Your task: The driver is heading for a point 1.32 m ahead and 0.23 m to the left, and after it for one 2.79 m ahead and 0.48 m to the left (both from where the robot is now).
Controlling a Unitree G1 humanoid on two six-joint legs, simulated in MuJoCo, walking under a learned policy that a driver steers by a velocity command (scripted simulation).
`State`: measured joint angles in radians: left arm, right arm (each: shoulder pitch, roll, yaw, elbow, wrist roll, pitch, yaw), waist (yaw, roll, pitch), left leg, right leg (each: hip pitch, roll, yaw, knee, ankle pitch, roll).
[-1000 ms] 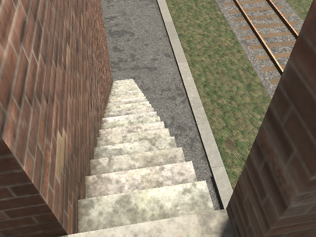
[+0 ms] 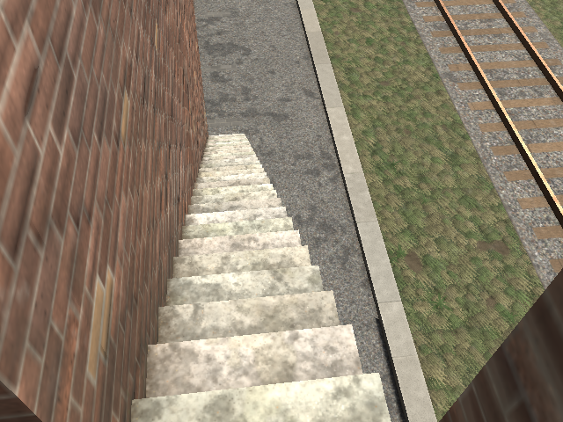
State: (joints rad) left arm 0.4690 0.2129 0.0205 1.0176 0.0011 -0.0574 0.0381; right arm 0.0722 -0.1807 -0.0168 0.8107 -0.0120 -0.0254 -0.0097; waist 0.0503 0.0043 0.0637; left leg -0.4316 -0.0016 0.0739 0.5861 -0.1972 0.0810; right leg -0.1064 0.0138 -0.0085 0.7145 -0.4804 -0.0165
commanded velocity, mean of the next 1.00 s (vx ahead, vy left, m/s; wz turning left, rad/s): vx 0.49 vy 0.00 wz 0.16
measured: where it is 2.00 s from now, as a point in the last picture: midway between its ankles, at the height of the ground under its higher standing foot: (268, 326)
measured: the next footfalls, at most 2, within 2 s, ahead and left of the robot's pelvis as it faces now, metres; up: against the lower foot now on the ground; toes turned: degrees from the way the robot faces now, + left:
right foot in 0.56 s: +0.29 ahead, -0.13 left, +0.00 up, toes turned -3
left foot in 1.08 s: +0.49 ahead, +0.12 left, -0.19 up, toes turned +18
